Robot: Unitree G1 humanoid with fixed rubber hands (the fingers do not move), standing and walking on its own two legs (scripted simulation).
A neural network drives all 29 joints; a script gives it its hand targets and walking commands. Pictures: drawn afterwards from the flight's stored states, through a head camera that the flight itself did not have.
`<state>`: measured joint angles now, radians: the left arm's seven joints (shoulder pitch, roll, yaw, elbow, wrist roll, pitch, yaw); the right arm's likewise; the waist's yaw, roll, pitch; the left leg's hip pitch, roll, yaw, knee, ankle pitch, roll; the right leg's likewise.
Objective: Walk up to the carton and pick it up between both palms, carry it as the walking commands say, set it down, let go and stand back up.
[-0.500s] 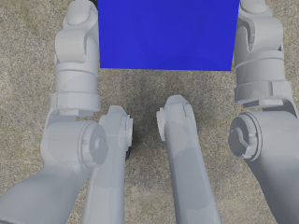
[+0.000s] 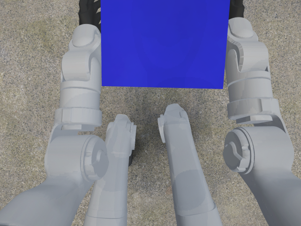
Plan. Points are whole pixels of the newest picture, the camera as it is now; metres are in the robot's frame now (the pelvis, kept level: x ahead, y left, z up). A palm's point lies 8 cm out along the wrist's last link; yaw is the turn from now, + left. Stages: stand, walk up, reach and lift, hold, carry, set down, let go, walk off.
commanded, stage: reach and lift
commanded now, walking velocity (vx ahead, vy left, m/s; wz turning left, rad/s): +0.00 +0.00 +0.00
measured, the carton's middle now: (159, 25) +0.53 -0.07 -0.13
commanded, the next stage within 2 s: none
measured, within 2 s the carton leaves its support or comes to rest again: neither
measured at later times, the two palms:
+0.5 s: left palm (73, 24) +0.50 +0.08 -0.01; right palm (244, 17) +0.48 -0.20 -0.02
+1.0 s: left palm (42, 21) +0.48 +0.09 +0.07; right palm (269, 10) +0.46 -0.19 +0.06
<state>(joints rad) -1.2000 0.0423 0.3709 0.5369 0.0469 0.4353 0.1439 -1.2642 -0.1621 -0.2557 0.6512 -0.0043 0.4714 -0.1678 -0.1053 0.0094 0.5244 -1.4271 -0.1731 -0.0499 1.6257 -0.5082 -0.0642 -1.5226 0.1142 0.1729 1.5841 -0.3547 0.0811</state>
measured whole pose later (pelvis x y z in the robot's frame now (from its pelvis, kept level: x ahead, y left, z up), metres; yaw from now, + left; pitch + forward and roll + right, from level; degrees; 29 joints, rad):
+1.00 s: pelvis +0.02 +0.00 +0.12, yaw -1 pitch +6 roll +2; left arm -0.88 -0.05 0.32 0.49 0.07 0.38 0.13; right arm -0.94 -0.05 -0.27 0.54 -0.07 0.46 -0.15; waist -0.08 0.01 0.51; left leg -0.85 -0.15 -0.11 1.14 -0.40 -0.04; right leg -0.93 0.09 0.18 1.11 -0.28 0.06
